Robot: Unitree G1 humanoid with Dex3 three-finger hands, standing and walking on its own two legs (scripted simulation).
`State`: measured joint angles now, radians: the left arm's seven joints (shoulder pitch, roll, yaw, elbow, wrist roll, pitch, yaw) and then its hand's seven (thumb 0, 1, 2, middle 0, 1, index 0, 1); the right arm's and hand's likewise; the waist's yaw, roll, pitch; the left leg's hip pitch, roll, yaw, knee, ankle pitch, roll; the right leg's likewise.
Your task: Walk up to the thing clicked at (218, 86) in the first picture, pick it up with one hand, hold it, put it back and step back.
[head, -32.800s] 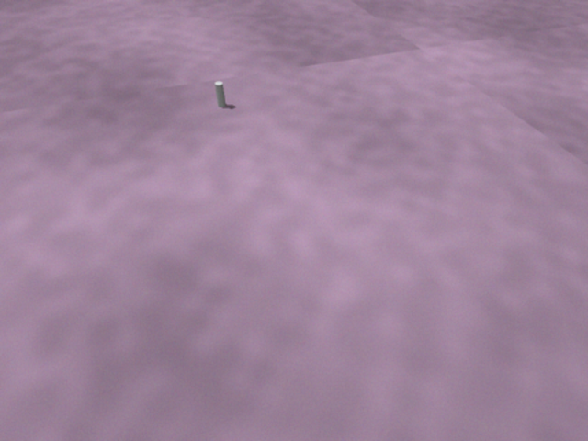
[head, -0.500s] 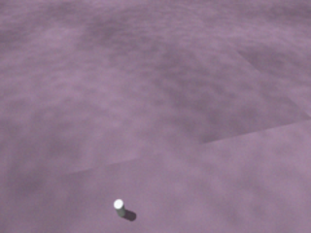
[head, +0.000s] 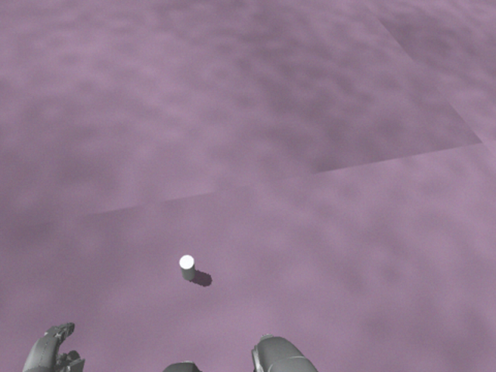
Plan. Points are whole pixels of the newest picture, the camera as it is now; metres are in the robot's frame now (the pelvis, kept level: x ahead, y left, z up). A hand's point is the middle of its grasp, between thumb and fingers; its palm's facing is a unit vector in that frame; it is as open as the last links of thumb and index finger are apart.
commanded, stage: step back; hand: left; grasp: from the side
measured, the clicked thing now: (187, 268) +0.47 +0.12 -0.68
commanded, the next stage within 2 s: none
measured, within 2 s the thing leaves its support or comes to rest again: neither
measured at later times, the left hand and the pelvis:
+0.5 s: hand out of the picture +0.04 +0.27 -0.13, palm faces -0.03 -0.92 -0.40, open 7.4 cm; pelvis -0.09 +0.01 +0.00, yaw -3 degrees
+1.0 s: hand out of the picture -0.12 +0.31 -0.16, palm faces -0.06 -0.92 -0.38, open 7.4 cm; pelvis -0.23 +0.03 +0.00, yaw -5 degrees
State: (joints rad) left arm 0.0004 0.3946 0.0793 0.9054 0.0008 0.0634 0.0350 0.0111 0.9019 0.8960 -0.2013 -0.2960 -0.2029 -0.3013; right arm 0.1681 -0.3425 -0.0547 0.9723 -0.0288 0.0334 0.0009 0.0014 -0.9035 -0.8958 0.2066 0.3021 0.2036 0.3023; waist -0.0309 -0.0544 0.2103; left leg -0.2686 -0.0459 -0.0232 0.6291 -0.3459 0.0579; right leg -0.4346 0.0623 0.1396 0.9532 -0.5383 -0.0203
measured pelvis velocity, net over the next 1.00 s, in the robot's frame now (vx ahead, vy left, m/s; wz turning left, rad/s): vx -0.23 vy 0.03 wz -0.09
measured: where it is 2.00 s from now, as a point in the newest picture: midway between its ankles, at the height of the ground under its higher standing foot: outside the picture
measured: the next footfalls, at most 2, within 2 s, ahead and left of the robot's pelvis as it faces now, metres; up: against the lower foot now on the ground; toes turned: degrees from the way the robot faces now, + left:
right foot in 0.30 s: -0.01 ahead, -0.10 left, +0.00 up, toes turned +0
left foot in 0.66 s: -0.12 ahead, +0.16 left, +0.00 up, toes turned -4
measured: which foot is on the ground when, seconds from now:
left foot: down 0.00-0.36, up 0.38-0.64, down 0.66-1.00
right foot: up 0.00-0.28, down 0.30-0.68, up 0.70-1.00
